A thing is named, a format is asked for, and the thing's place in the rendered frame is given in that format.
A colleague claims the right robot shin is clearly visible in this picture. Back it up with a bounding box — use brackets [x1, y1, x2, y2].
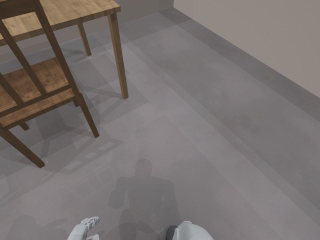
[172, 221, 192, 240]

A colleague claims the table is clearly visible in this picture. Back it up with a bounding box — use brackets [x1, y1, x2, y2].
[0, 0, 129, 99]

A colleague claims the chair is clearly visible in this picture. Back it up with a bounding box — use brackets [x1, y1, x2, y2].
[0, 0, 100, 168]

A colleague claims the robot right thigh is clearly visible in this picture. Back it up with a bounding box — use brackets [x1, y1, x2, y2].
[174, 223, 214, 240]

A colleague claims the robot left hand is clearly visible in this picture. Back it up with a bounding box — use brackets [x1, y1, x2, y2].
[67, 216, 100, 240]

